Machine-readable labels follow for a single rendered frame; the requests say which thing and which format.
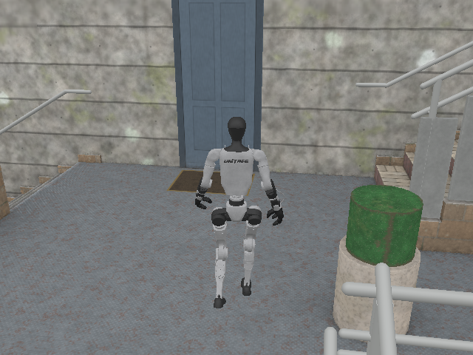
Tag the robot thigh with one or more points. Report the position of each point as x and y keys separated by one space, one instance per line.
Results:
x=254 y=217
x=219 y=221

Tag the robot right forearm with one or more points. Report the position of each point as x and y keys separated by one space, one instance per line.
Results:
x=273 y=197

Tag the robot right hand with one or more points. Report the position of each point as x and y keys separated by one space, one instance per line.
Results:
x=278 y=214

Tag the robot right thigh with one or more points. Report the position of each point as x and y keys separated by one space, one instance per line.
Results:
x=254 y=217

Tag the robot left forearm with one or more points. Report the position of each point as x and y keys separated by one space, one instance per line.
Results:
x=200 y=191

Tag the robot right upper arm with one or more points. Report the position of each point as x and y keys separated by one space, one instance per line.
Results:
x=259 y=155

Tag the robot left hand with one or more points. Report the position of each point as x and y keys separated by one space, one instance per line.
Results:
x=197 y=202

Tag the robot left thigh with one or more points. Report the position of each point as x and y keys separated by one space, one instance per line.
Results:
x=219 y=221

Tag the robot left upper arm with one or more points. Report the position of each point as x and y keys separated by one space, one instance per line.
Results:
x=213 y=156

